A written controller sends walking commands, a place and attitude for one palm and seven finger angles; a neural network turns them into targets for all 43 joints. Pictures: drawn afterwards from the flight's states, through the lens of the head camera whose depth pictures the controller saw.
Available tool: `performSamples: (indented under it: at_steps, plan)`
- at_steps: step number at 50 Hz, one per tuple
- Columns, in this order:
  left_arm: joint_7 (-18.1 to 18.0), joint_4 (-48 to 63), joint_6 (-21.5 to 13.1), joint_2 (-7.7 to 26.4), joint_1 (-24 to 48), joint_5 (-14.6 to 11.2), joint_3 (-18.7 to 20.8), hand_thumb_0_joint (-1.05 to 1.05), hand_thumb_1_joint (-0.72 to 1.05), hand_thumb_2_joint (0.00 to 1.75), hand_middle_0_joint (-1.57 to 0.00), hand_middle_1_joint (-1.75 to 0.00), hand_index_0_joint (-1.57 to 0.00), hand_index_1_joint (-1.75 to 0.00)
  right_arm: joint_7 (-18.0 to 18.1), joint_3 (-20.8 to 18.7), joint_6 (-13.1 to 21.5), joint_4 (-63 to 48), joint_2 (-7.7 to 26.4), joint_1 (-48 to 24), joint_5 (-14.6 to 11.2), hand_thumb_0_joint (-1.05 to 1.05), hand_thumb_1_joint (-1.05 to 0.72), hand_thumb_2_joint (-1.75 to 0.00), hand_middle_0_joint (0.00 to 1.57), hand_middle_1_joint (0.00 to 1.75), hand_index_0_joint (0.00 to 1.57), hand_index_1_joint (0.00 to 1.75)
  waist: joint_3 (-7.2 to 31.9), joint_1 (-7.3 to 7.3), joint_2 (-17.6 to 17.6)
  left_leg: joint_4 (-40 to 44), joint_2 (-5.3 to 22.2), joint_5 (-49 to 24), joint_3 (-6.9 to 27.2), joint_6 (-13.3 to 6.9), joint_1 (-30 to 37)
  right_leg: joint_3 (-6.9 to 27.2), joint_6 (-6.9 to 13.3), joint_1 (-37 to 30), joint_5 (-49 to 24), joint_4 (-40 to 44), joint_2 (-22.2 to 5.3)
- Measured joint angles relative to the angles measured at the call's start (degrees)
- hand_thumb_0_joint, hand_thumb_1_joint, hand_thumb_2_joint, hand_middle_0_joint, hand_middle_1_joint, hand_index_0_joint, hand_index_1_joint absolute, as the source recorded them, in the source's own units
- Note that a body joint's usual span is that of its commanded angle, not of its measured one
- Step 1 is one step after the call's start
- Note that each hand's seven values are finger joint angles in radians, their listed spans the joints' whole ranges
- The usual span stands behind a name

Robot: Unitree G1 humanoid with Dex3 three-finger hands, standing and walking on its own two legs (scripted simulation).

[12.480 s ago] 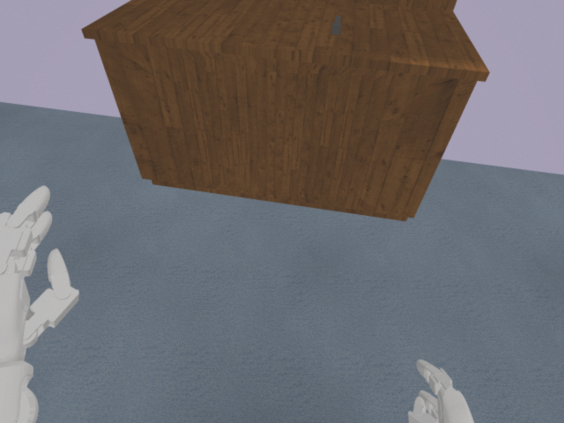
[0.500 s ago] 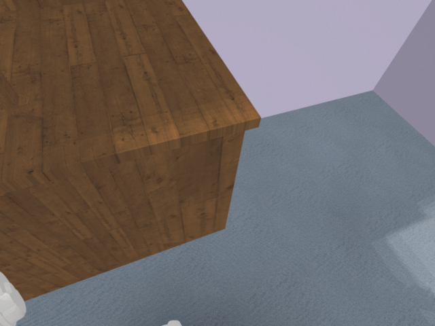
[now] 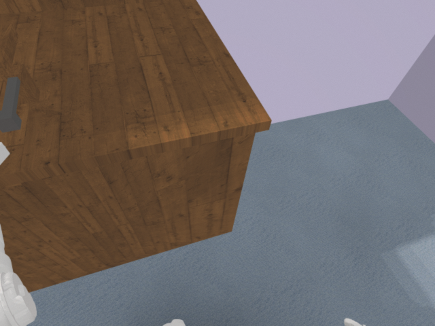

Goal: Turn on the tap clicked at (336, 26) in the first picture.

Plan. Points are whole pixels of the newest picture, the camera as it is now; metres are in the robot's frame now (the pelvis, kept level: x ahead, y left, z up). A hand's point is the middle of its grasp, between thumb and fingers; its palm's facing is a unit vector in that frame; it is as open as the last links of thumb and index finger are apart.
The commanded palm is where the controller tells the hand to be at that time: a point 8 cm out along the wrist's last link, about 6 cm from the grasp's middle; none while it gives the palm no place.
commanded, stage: push the lever round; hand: left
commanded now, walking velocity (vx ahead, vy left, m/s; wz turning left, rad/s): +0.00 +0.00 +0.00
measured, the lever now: (7, 120) +0.42 +0.39 +0.13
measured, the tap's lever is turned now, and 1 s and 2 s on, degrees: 1 7 35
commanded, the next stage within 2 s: none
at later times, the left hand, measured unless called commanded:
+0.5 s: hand (21, 146) +0.38 +0.35 +0.11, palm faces +0.55 -0.84 -0.06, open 7.8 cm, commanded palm +0.33 +0.38 +0.11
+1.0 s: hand (44, 140) +0.40 +0.32 +0.11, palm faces +0.63 -0.77 -0.06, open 7.9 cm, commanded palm +0.35 +0.34 +0.11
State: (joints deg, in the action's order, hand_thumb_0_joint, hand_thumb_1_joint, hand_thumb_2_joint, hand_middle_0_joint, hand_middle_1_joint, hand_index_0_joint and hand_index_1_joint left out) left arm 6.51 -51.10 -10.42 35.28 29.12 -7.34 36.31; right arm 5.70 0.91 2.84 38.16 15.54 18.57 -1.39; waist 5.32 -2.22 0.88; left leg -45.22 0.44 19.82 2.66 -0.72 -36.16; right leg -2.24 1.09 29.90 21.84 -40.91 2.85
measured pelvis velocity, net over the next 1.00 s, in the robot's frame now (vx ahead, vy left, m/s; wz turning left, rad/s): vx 0.00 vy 0.00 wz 0.00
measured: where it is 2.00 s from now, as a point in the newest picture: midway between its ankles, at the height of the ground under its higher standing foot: outside the picture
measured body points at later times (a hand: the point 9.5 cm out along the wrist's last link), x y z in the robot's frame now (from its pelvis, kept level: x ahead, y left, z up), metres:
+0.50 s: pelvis +0.00 -0.01 +0.00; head +0.04 +0.00 +0.45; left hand +0.35 +0.39 +0.12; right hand +0.07 -0.28 -0.11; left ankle +0.02 +0.11 -0.71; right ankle -0.02 -0.11 -0.71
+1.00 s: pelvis +0.00 +0.00 +0.00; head +0.03 +0.00 +0.45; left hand +0.36 +0.36 +0.12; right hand +0.08 -0.27 -0.11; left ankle +0.02 +0.11 -0.71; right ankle -0.02 -0.11 -0.71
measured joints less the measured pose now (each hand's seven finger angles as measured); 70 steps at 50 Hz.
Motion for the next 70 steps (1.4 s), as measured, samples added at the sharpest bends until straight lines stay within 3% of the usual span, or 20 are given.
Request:
performSamples:
  at_steps: [19,28,43,70]
  plan:
    - [-3.5,2.2,0.0,-2.9,-1.8,0.5,-0.8,0.03,0.92,0.90,-0.15,-0.15,-0.15,-0.15,-0.1,-0.1,0.3,1.6,-0.5,1.3,0.1,0.01,-0.90,-0.90,0.21,0.30,0.21,0.30,0.1,-0.91,0.4,1.0,0.4,-0.4,-0.4,0.4,1.6,0.5,0.4,-1.0,-0.3,0.3,0.4]
    - [-5.5,4.5,-0.1,-4.9,-2.1,0.3,-2.3,0.04,0.92,0.91,-0.15,-0.15,-0.15,-0.15,-0.3,-0.5,0.7,1.9,-0.4,1.0,0.2,0.01,-0.90,-0.90,0.21,0.30,0.21,0.30,0.0,-0.63,0.5,1.2,0.4,-0.7,-0.4,0.4,1.8,0.4,0.4,-1.2,-0.6,0.4,0.4]
    - [-14.2,7.6,2.2,-9.8,-0.8,1.9,-6.2,0.02,0.90,0.90,-0.15,-0.15,-0.15,-0.15,-0.7,-0.2,1.4,2.7,-1.2,-0.9,0.8,0.01,-0.90,-0.90,0.21,0.30,0.21,0.30,0.1,-0.56,0.6,2.2,-0.1,-1.3,-0.2,0.3,2.8,0.2,0.3,-2.2,-0.8,1.2,-0.2]
    - [-30.3,8.3,3.6,-17.0,2.8,6.7,-9.2,0.02,0.90,0.90,-0.15,-0.15,-0.13,-0.15,-1.9,-1.3,0.0,4.9,-1.8,-1.5,2.8,0.01,-0.90,-0.90,0.21,0.30,0.21,0.30,0.7,-1.23,0.8,3.0,-0.4,-1.3,-0.1,0.5,3.6,0.2,0.5,-2.7,-0.3,1.2,-0.4]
